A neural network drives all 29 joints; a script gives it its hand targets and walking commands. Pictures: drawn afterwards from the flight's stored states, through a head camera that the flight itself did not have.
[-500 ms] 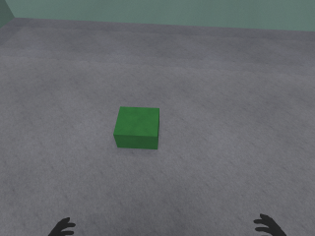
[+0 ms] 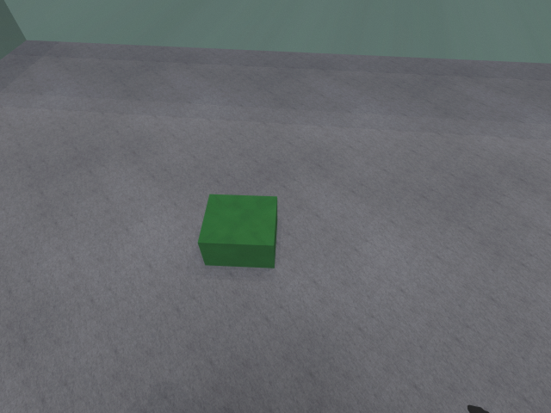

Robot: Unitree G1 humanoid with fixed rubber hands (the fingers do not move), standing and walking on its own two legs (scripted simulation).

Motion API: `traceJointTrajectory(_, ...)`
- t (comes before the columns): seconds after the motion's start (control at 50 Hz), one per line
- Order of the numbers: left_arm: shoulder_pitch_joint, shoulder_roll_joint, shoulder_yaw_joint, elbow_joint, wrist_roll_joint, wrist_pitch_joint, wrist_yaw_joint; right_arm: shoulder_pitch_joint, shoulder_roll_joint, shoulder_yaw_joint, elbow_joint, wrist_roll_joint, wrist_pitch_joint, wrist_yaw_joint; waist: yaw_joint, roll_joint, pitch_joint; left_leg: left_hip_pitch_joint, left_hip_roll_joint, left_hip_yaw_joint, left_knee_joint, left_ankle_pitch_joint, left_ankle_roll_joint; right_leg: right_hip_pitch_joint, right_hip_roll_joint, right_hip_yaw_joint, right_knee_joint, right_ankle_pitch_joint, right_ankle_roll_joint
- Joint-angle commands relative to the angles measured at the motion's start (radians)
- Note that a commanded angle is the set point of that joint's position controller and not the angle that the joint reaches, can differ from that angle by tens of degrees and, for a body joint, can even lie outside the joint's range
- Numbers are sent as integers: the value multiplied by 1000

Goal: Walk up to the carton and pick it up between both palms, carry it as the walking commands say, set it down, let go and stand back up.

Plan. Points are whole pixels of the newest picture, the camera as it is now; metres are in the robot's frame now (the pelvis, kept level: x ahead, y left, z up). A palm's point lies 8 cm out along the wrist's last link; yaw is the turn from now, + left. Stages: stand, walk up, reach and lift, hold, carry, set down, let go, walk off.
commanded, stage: walk up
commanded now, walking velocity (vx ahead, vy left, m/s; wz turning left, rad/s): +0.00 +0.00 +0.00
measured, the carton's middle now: (241, 230) +0.91 +0.17 -0.69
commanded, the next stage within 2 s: none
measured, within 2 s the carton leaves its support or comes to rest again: neither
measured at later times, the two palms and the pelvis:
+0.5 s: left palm out of the picture -0.01 +0.27 -0.14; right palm (426, 381) +0.19 -0.22 -0.12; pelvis +0.08 +0.03 +0.00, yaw +4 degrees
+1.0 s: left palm (147, 265) +0.42 +0.29 -0.14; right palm (397, 364) +0.23 -0.19 -0.16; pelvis +0.30 +0.04 -0.03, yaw +5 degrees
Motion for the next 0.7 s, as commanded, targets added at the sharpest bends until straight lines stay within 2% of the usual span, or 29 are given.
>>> traceJointTrajectory(0.0,-42,170,36,-44,2,-22,12,-56,-192,-45,-48,0,-20,-14,7,7,-97,15,100,-97,-75,88,42,34,-114,89,-90,72,-37)
traceJointTrajectory(0.02,-58,199,38,-38,-2,-19,14,-55,-180,-42,-46,4,-17,-13,-10,-12,-102,27,98,-98,-81,102,38,32,-105,92,-77,92,-36)
traceJointTrajectory(0.04,-42,180,33,-36,-4,-20,12,-39,-200,-41,-32,2,-18,-11,9,50,-97,21,100,-91,-80,93,41,34,-114,104,-87,81,-36)
traceJointTrajectory(0.06,-41,186,33,-32,-5,-18,13,-34,-176,-38,-33,4,-18,-13,1,6,-89,15,101,-99,-85,107,45,40,-111,95,-79,92,-41)
traceJointTrajectory(0.12,-48,187,40,-26,2,-17,14,-64,-175,-38,-38,2,-20,-10,5,-10,-91,33,109,-93,-70,158,41,22,-105,85,-86,104,-34)
traceJointTrajectory(0.14,-102,117,100,-121,42,51,-35,287,-208,-107,26,-31,54,-58,-89,-86,-81,144,282,-421,-104,-478,109,-256,-20,-59,221,-442,18)
traceJointTrajectory(0.16,-89,43,43,-119,27,36,-24,122,-177,-93,-7,5,52,1,-43,257,-46,-17,239,-302,-179,-643,144,-239,-84,-56,268,-363,-6)
traceJointTrajectory(0.18,29,34,52,-124,32,23,-29,-10,-155,-95,-92,-3,44,12,32,235,-30,-198,198,-289,-172,-581,133,-75,-75,-40,251,-264,-10)
traceJointTrajectory(0.2,144,28,57,-77,23,12,-22,-89,-114,-91,-125,-4,40,25,107,169,-16,-408,136,-204,-113,-539,106,147,-63,-73,175,-193,-5)
traceJointTrajectory(0.22,295,62,62,-45,21,-3,-6,-158,-84,-80,-167,-10,33,30,177,46,7,-537,57,-126,5,-534,76,253,-111,-26,5,-275,-15)
traceJointTrajectory(0.24,407,133,86,0,36,-22,3,-211,-28,-70,-203,-15,20,21,234,-248,37,-692,4,-24,310,-405,57,319,-294,232,-158,-465,-65)
traceJointTrajectory(0.26,396,195,91,-19,43,-31,12,-179,-2,-58,-235,-34,13,17,202,-266,56,-774,33,3,532,-311,31,276,-483,538,-322,-687,-144)
traceJointTrajectory(0.28,289,176,85,-44,37,-30,14,-178,-28,-74,-229,-39,14,26,149,-148,103,-750,83,-41,617,-227,14,169,-483,534,-359,-724,-177)
traceJointTrajectory(0.3,188,151,85,-88,35,-35,10,-120,-45,-85,-215,-38,12,40,73,-90,83,-625,109,-56,653,-148,1,56,-462,467,-370,-691,-164)
traceJointTrajectory(0.32,144,116,86,-107,31,-44,7,-47,-56,-91,-183,-38,5,54,31,-67,25,-542,110,-50,666,-125,-4,75,-398,337,-341,-584,-138)
traceJointTrajectory(0.36,106,83,91,-117,30,-61,2,19,-38,-95,-154,-25,8,71,-2,-130,4,-434,112,-14,601,-59,-12,38,-315,124,-305,-369,-96)
traceJointTrajectory(0.38,134,64,90,-99,32,-59,-2,-1,-17,-88,-160,-19,12,76,12,-157,20,-392,101,16,549,-44,-14,24,-288,57,-303,-321,-76)
traceJointTrajectory(0.42,155,48,89,-95,37,-65,-6,-30,24,-75,-182,-16,16,77,10,-161,49,-279,109,43,370,-26,0,-39,-294,-3,-295,-259,-68)
traceJointTrajectory(0.44,172,50,91,-84,40,-63,-11,-26,42,-68,-180,-10,11,77,23,-210,63,-229,90,76,319,-43,-4,-61,-282,-19,-287,-259,-74)
traceJointTrajectory(0.48,228,50,90,-61,39,-54,-12,-47,53,-66,-178,-11,4,72,32,-179,57,-179,59,132,237,-107,2,-47,-277,-34,-219,-206,-93)
traceJointTrajectory(0.5,244,25,85,-41,30,-44,-11,9,46,-69,-169,-15,-3,64,-6,-187,28,-95,44,158,199,-97,-6,-48,-244,-70,-146,-199,-94)
traceJointTrajectory(0.52,265,13,74,-6,26,-38,-12,144,9,-89,-124,-11,-13,42,-57,-100,-23,94,6,184,160,-86,-5,-134,-195,-110,29,-173,-85)
traceJointTrajectory(0.54,267,-12,67,-21,24,-42,-12,349,-75,-119,-60,-22,-28,25,-145,80,-141,353,80,94,138,-102,19,-251,-134,-165,343,-55,-77)
traceJointTrajectory(0.56,217,-87,57,-70,18,-54,-12,539,-170,-138,-20,-45,-47,-3,-196,361,-202,439,429,-426,-98,-200,82,-477,-20,-140,701,-335,-29)
traceJointTrajectory(0.58,203,-52,69,-111,25,-48,-7,519,-217,-132,-38,-27,-53,-7,-179,318,-220,379,523,-647,-236,-200,153,-541,-34,6,807,-379,-32)
traceJointTrajectory(0.6,119,-27,72,-125,24,-48,-10,441,-145,-121,-50,-23,-55,-2,-151,225,-117,297,484,-577,-227,-153,172,-576,-95,49,836,-297,-29)
traceJointTrajectory(0.62,122,-46,63,-112,25,-49,-13,340,-93,-110,-67,-18,-61,-4,-100,219,-46,244,429,-438,-192,-20,159,-588,-120,37,828,-236,-33)
traceJointTrajectory(0.64,152,-57,56,-89,17,-44,-14,296,-29,-97,-66,-12,-65,-4,-63,135,0,195,372,-294,-157,126,143,-558,-157,25,806,-152,-16)
traceJointTrajectory(0.68,194,-84,53,-62,17,-20,-26,243,44,-85,-77,-12,-71,-1,-8,170,-7,33,308,-119,-160,264,118,-393,-159,-12,700,-101,6)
